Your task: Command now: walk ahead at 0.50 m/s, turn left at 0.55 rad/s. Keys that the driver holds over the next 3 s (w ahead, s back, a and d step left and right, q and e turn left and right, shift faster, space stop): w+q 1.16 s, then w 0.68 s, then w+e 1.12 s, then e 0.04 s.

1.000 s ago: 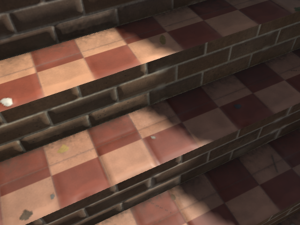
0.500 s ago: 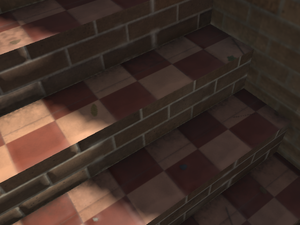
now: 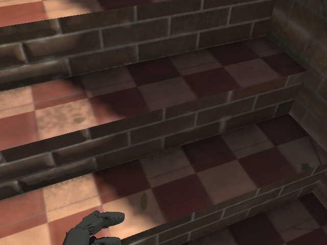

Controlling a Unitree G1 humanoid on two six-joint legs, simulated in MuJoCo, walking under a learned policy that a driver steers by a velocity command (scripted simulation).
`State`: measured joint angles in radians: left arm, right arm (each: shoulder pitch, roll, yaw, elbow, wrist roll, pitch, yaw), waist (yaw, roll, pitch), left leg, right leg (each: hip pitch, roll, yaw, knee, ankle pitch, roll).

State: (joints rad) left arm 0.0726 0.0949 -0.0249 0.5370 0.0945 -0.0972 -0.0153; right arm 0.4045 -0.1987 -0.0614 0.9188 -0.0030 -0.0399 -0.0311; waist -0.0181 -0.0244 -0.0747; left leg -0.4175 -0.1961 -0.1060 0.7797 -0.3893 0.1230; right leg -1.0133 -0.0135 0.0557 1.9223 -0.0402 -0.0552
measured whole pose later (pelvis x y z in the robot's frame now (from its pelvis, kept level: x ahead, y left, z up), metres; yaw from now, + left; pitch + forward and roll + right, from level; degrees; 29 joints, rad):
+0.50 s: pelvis +0.27 -0.07 +0.18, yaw +17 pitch +2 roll -4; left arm 0.22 0.22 0.08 0.90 0.03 -0.09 0.02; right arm 0.07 -0.19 -0.08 0.60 -0.04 -0.09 0.00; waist -0.05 0.08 -0.06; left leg -0.96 -0.09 -0.11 2.17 -0.04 0.13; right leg -0.50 -0.06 -0.24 0.91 -0.43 -0.03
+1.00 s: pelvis +0.50 +0.06 +0.39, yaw +34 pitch +3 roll +2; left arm 0.07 0.14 0.02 0.57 0.06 -0.12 0.00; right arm 0.29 -0.23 -0.08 0.86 -0.03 -0.04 -0.01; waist 0.01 -0.02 -0.05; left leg -0.51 -0.17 0.03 0.83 -0.36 0.12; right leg -0.93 -0.01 0.06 2.16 -0.06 -0.08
